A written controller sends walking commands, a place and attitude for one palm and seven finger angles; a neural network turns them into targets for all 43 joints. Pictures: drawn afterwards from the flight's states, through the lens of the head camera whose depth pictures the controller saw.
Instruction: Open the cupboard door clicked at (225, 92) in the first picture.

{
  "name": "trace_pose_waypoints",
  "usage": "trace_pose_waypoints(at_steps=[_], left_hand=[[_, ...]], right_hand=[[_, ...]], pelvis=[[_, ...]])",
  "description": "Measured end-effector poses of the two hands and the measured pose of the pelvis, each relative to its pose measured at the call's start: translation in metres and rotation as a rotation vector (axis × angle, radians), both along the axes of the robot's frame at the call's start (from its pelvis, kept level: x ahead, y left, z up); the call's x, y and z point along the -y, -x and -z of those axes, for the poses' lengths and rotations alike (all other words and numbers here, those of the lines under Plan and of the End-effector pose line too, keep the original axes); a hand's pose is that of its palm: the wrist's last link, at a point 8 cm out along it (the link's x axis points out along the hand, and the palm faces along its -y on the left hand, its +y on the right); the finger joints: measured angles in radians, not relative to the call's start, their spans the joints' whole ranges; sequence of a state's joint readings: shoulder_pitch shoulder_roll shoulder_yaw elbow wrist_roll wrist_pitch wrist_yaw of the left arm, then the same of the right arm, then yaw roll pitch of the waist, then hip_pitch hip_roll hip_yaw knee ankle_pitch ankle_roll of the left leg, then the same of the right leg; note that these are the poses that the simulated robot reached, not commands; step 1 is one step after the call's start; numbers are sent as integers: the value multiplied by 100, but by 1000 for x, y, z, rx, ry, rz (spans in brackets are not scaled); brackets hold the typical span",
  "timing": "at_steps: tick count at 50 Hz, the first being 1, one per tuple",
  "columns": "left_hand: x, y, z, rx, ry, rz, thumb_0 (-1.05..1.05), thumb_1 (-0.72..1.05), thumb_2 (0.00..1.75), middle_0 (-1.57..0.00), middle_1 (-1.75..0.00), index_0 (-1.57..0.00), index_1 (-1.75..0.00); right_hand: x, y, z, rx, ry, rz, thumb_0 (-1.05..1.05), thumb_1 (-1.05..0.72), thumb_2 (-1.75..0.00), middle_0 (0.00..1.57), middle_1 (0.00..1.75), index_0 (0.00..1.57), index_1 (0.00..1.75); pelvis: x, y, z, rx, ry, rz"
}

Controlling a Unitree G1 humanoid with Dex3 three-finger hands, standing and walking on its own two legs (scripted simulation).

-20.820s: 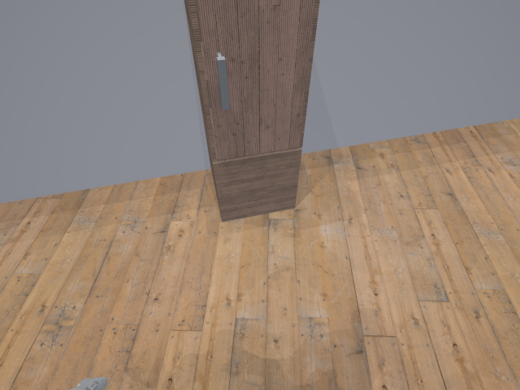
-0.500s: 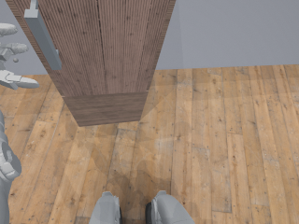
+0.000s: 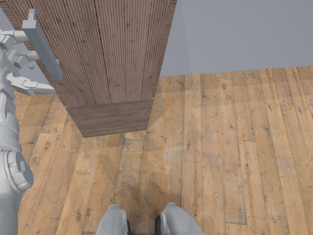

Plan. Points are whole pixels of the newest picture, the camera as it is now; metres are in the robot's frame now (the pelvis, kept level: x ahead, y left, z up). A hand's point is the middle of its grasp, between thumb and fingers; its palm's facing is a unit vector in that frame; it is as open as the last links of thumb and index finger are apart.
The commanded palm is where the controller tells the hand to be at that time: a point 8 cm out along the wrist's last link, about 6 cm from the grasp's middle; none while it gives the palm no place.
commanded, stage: slide the fingers in behind the handle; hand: left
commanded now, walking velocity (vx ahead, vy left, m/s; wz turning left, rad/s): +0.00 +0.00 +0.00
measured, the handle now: (46, 48) +0.56 +0.23 +0.07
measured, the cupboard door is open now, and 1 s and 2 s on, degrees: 0 0 1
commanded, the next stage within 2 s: close the thumb around the handle in 1.32 s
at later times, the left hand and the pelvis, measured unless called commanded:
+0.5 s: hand (51, 66) +0.51 +0.21 +0.07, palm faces +0.09 -1.00 -0.01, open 14.0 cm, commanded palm +0.48 +0.26 +0.06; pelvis +0.00 -0.02 +0.00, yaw +0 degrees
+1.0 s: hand (58, 65) +0.51 +0.20 +0.06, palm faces +0.12 -0.99 -0.01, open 13.9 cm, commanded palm +0.50 +0.23 +0.06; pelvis +0.00 -0.02 +0.00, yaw +1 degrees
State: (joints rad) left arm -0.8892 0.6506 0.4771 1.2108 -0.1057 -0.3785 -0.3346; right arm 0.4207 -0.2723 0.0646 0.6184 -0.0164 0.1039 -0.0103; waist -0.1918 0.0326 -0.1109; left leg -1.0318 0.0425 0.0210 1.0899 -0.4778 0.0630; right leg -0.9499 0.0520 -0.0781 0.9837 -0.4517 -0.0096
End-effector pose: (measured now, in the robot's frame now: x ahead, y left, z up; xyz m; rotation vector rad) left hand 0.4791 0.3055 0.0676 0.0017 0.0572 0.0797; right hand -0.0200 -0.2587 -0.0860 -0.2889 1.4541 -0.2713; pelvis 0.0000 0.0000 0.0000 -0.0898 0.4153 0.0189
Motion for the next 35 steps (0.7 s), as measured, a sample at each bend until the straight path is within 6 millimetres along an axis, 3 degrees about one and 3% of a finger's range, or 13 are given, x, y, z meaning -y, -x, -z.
trace_pose_waypoints(at_steps=[13, 28, 35], left_hand=[[19, -3, 3, 16, -16, -27, -1, -49, 30, -30, -120, -30, -120], [47, -2, 2, 2, -4, -11, -1, -49, 30, -30, -120, -30, -120], [50, -4, 4, 7, -20, -25, -1, -49, 30, -30, -120, -30, -120]], right_hand=[[17, -15, 2, 45, 12, -8, 1, -90, -89, 20, 30, 20, 30], [22, -25, 8, 65, -23, -9, 1, -90, -89, 20, 30, 20, 30], [24, -23, 10, 72, -25, -7, 1, -90, -89, 20, 30, 20, 30]], pelvis=[[11, -1, 2, 1, -12, 6], [20, -4, 0, 10, -25, 3], [23, -2, 2, 8, -27, 4]])
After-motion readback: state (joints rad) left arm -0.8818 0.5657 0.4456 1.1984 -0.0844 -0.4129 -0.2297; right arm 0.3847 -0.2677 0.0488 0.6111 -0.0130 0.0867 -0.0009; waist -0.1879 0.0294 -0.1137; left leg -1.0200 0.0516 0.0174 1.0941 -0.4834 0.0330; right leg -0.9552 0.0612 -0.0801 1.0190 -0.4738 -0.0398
